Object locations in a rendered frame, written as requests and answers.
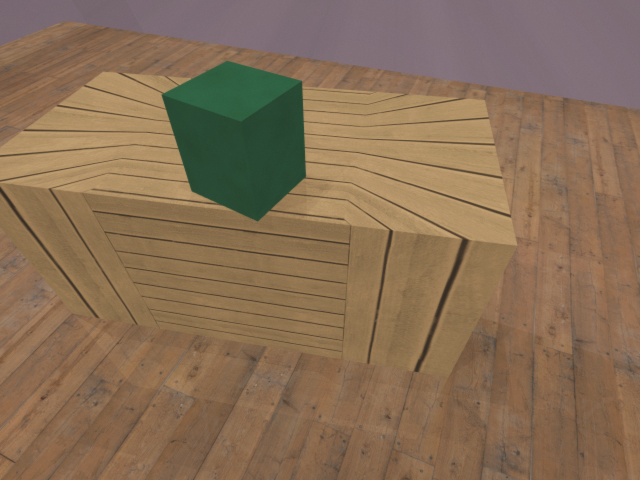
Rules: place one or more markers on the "carton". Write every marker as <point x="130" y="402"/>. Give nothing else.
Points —
<point x="240" y="134"/>

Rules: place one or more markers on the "pedestal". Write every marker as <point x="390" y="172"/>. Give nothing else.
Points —
<point x="386" y="253"/>

